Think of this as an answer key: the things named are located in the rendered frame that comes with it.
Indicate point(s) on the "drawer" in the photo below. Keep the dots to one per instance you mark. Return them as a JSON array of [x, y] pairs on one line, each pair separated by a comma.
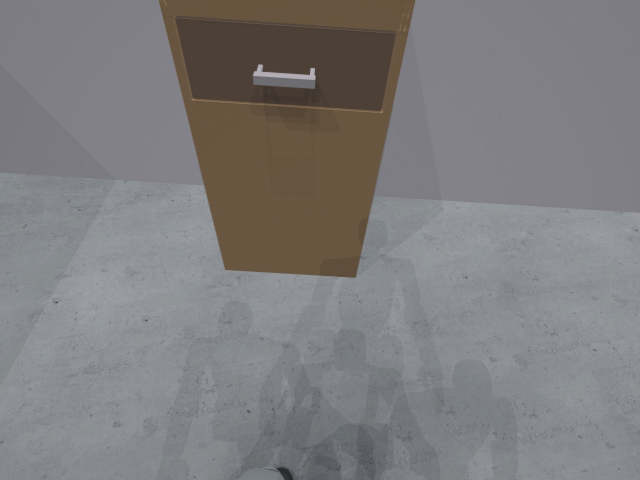
[[221, 55]]

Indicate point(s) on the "handle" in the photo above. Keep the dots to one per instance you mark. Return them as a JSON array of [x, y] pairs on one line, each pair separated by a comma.
[[284, 79]]

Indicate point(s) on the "cabinet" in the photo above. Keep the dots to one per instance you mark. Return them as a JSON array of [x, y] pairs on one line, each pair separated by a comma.
[[290, 187]]

